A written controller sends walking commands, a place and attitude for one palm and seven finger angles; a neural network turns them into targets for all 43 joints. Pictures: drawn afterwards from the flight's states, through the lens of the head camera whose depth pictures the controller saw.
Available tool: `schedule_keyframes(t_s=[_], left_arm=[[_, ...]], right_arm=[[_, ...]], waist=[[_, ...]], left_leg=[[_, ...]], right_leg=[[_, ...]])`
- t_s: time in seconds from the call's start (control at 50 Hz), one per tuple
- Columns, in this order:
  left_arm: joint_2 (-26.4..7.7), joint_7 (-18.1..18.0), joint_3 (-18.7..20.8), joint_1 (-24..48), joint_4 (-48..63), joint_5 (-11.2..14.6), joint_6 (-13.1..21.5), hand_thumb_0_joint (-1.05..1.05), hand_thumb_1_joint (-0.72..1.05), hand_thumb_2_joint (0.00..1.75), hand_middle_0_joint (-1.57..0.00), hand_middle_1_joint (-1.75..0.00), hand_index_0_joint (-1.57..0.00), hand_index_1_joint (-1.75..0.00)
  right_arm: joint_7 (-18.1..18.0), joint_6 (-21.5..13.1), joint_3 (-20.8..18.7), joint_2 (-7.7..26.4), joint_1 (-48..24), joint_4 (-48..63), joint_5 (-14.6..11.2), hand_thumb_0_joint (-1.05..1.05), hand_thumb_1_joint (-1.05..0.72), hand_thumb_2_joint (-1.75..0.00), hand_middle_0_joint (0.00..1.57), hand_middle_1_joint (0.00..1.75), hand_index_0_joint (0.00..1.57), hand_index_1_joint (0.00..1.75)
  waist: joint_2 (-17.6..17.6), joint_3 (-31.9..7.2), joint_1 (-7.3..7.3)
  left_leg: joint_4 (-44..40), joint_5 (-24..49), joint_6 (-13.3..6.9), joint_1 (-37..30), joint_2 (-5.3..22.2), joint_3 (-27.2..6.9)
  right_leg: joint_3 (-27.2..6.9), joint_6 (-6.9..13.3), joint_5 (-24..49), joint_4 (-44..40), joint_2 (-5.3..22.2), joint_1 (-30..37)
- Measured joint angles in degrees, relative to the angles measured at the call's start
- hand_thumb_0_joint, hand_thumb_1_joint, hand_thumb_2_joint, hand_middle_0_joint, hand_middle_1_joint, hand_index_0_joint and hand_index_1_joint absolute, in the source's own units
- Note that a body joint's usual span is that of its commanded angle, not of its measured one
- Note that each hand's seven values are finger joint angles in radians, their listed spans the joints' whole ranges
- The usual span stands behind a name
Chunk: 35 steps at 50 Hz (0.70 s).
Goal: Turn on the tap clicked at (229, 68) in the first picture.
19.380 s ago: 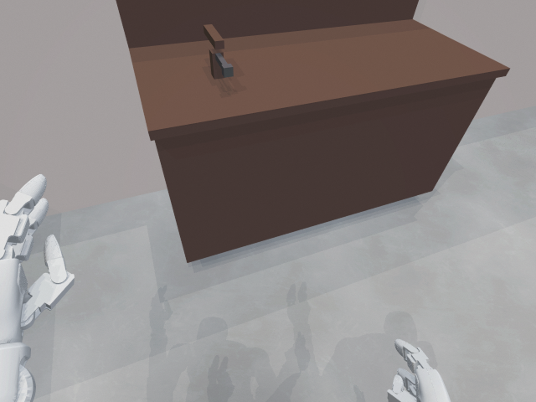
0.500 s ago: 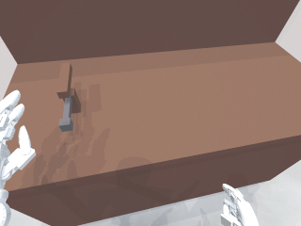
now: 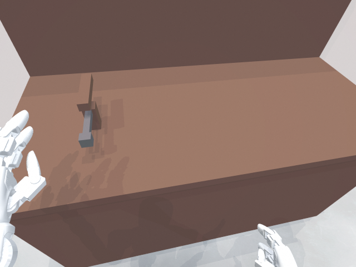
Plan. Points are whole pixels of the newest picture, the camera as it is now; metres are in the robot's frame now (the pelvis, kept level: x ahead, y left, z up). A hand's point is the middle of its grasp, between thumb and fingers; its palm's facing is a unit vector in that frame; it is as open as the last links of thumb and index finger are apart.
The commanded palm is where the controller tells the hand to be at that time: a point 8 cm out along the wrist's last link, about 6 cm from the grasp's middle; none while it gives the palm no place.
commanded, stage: look again from close up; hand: left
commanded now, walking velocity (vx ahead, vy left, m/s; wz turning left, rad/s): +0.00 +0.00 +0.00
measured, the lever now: (86, 139) +0.38 +0.27 +0.06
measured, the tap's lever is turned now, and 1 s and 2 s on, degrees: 0 0 0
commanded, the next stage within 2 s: shuffle to correct the standing spot in 0.32 s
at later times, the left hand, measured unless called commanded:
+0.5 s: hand (34, 175) +0.21 +0.26 +0.17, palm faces +0.35 -0.88 -0.30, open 7.4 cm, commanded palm +0.16 +0.29 +0.18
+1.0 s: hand (93, 162) +0.25 +0.17 +0.17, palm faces +0.24 -0.91 -0.34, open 7.4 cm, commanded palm +0.20 +0.22 +0.18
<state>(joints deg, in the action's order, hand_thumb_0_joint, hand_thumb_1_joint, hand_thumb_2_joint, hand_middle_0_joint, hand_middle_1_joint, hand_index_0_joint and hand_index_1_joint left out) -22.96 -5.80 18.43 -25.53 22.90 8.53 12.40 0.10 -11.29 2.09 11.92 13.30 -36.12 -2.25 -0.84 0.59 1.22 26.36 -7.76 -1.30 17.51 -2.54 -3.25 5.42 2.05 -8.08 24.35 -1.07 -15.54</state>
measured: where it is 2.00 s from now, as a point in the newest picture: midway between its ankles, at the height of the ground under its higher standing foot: outside the picture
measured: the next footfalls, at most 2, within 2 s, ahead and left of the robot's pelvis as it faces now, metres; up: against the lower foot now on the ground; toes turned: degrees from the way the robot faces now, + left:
none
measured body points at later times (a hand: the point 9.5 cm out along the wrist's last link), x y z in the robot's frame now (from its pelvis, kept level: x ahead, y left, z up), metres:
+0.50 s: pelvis +0.00 +0.01 +0.00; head +0.01 +0.03 +0.45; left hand +0.19 +0.31 +0.18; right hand +0.19 -0.21 -0.06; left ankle +0.07 +0.10 -0.74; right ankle +0.06 -0.09 -0.74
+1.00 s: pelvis +0.02 -0.04 +0.00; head +0.03 -0.04 +0.45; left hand +0.23 +0.22 +0.19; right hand +0.17 -0.29 -0.08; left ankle +0.07 +0.10 -0.74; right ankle +0.06 -0.09 -0.74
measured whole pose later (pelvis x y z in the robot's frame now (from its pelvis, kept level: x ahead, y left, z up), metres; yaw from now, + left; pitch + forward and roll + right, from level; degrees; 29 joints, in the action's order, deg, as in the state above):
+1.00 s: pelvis +0.02 -0.04 +0.00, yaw -4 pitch +0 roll +0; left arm -23.1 -4.5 20.0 -27.6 28.9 8.9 9.3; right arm -0.3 -7.5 0.4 12.0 12.3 -33.3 -2.4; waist -0.7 0.6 -0.6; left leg 29.5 -11.7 1.8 18.0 2.3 -0.9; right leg 3.0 6.0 -9.7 26.4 -5.9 -17.0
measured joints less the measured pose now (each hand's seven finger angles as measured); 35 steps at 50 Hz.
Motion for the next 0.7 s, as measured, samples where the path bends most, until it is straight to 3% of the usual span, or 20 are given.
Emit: schedule_keyframes(t_s=[0.44, 0.7], left_arm=[[0.18, 0.42, 0.36, 0.36, 1.68, -0.98, 0.22, 0.02, 0.89, 0.9, -0.21, -0.3, -0.21, -0.3], [0.61, 0.76, 1.89, 3.54, 0.88, -0.87, 0.0, 0.02, 0.89, 0.9, -0.21, -0.3, -0.21, -0.3]], right_arm=[[-0.07, 0.19, -0.3, 0.19, -1.13, 1.85, 0.11, 0.02, -0.9, -0.9, 0.2, 0.3, 0.2, 0.3], [0.31, 1.76, 0.02, -2.61, -1.97, 2.99, 0.26, 0.02, -0.9, -0.9, 0.21, 0.3, 0.2, 0.3]], waist=[[-0.95, 0.46, 0.1], [-2.49, 0.65, 1.79]], left_leg=[[-1.5, 0.67, -1.01, -0.94, -1.27, 0.43], [-2.31, 0.21, 0.42, -1.58, 0.24, 3.54]], right_leg=[[-0.43, -0.93, 0.09, -0.28, 1.32, 0.44], [-3.6, -0.32, -1.07, 2.63, -0.07, -1.84]])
